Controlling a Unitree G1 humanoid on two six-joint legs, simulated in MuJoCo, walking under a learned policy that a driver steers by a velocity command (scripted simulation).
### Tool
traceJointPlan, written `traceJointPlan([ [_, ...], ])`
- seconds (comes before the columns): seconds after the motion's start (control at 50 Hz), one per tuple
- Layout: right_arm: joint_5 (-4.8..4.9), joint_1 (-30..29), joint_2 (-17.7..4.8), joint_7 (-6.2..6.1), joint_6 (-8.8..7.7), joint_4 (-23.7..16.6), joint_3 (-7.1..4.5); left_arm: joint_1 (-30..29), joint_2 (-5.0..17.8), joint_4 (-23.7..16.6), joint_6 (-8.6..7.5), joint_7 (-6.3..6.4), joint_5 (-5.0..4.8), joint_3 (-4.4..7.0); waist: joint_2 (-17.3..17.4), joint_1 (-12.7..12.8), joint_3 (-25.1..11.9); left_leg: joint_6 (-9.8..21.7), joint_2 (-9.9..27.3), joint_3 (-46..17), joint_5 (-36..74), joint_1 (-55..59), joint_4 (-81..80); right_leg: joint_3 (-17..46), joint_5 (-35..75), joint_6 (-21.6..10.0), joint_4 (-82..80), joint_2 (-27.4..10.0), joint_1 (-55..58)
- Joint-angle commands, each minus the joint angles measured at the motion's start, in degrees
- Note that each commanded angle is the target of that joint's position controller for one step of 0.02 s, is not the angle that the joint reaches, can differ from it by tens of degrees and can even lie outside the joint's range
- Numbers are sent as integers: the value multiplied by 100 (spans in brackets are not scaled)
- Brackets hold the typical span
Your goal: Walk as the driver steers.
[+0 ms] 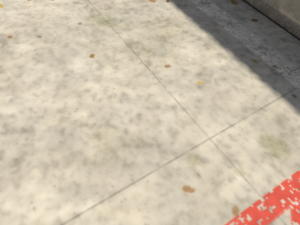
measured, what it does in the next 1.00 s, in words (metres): steps on the spot, turning left: right foot, then left foot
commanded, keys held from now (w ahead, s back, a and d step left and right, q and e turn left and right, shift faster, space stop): q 0.70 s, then w+q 0.30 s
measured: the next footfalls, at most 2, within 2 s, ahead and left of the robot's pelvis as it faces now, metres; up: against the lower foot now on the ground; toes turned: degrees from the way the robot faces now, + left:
right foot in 0.30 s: +0.10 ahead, -0.15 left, +0.00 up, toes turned +17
left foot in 0.80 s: -0.01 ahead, +0.03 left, +0.00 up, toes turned +31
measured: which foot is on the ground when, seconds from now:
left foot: down 0.00-0.30, up 0.32-0.78, down 0.80-1.00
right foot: up 0.00-0.28, down 0.30-0.80, up 0.82-1.00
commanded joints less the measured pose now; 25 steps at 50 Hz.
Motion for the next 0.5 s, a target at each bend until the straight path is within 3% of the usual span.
traceJointPlan([
  [0.02, -16, 145, -896, -37, 27, -381, -255, 537, 524, -181, 105, 41, -5, 154, 618, 100, -943, 597, 1390, -1596, 590, 458, -738, -162, 220, 94, -349, 85, 267],
  [0.1, -50, 224, -926, -63, 141, -448, -306, 103, 560, -347, 115, 66, -47, 165, 777, -107, -772, 526, 1386, -2194, -1000, 645, -867, -16, 209, 99, -986, 124, 94],
  [0.18, -107, 203, -951, -41, 180, -502, -345, 51, 570, -423, 14, 96, -131, 143, 865, -148, -765, 519, 1403, -2563, -543, 763, -644, 23, -85, -45, -1667, 344, 493],
  [0.24, -105, 34, -957, -1, 207, -558, -359, 341, 607, -422, -81, 123, -214, 131, 951, -16, -819, 416, 1366, -2848, 261, 721, -434, 12, -263, -226, -2502, 552, 1175],
  [0.28, -23, -197, -910, 1, 226, -602, -345, 809, 613, -329, -156, 176, -206, 135, 849, 295, -777, 81, 1105, -2830, -13, 337, -200, -30, 370, -342, -3945, 563, 2112],
  [0.3, 36, -150, -708, -20, 210, -647, -290, 863, 903, -325, -194, 226, -137, 204, 373, 258, -732, -256, 722, -2501, -984, -154, 225, 507, 409, -478, -4744, -36, 2629],
  [0.32, 100, 201, -277, -29, 175, -739, -194, 536, 1489, -517, -160, 250, -41, 306, -998, -42, -804, -632, -139, -1253, -2356, -957, 1534, 2139, 388, -998, -5178, -1619, 3053],
  [0.34, -95, 141, -818, -79, 160, -674, -324, 200, 1549, -615, -109, 201, 12, 334, -878, -5, -471, -722, -284, -464, -2855, -1335, 2713, 2485, 1461, -1533, -5063, -2115, 2276],
  [0.36, -154, 69, -1003, -66, 165, -636, -387, 290, 1167, -614, -103, 159, -21, 253, -509, -39, -499, -765, 71, -479, -2664, -1064, 3438, 2056, 2269, -1668, -4834, -1956, 2101],
  [0.38, -142, 172, -954, -31, 198, -528, -391, 89, 865, -631, -110, 126, -70, 172, -330, -169, -414, -787, 145, -452, -2345, -1007, 3813, 1382, 2652, -1504, -4694, -1532, 2039],
  [0.42, -108, 378, -849, 70, 308, -403, -363, -66, 774, -726, -103, 134, -67, 146, -705, -209, -497, -890, 151, -277, -1968, -1151, 4452, 533, 3314, -1265, -4491, -1011, 2357],
  [0.5, -19, -95, -731, 166, 380, -561, -275, 519, 842, -639, -98, 123, -59, 213, -705, 163, -604, -1104, 310, -62, -1880, -1505, 4226, 181, 3967, -1362, -4271, -1059, 3165],
])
